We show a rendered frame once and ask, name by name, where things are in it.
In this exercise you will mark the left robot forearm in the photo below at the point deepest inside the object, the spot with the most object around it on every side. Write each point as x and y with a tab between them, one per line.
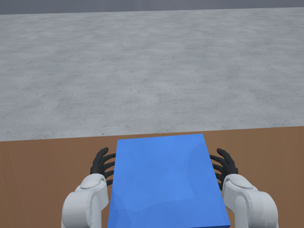
82	208

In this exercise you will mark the right robot forearm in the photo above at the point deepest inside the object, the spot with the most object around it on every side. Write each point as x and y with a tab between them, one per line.
252	208

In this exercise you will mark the left robot hand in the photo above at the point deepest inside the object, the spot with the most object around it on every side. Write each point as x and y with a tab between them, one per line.
99	166

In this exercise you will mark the carton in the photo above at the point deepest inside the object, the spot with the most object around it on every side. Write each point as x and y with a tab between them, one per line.
165	182

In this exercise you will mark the right robot hand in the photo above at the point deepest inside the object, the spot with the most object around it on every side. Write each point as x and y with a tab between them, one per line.
227	163

